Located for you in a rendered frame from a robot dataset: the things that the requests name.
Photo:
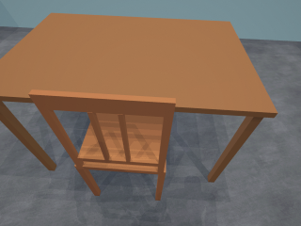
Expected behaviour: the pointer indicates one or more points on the chair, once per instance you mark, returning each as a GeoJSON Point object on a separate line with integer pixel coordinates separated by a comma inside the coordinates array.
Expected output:
{"type": "Point", "coordinates": [127, 133]}

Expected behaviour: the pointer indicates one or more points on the table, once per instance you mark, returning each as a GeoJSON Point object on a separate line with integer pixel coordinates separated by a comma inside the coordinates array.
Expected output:
{"type": "Point", "coordinates": [200, 63]}

